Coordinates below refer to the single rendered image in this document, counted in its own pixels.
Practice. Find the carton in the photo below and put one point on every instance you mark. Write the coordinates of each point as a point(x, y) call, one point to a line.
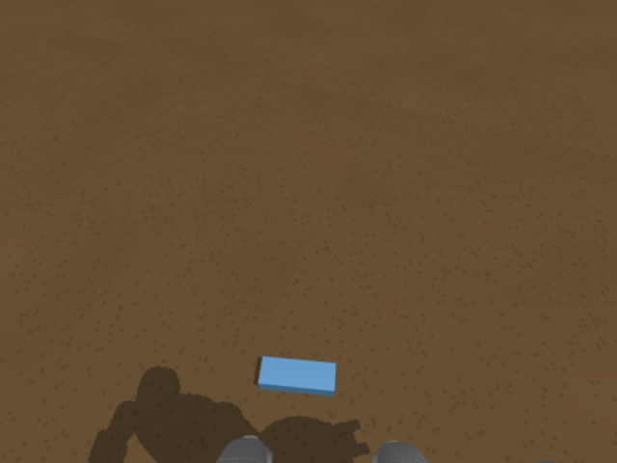
point(297, 376)

